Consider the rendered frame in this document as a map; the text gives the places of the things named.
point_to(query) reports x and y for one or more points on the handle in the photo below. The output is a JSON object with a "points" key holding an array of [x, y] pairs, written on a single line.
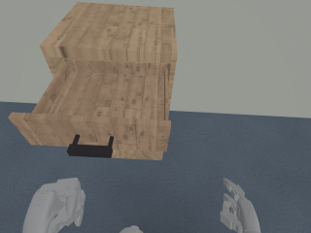
{"points": [[76, 149]]}

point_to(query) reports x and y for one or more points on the left robot hand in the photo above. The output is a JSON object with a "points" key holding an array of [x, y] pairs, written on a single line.
{"points": [[63, 198]]}

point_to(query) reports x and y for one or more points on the drawer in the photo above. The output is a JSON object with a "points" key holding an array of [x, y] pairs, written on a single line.
{"points": [[97, 99]]}

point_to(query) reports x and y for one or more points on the cabinet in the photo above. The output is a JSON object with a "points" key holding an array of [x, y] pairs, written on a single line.
{"points": [[120, 33]]}

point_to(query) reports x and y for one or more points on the right robot hand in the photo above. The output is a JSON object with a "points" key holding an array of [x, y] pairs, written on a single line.
{"points": [[242, 216]]}

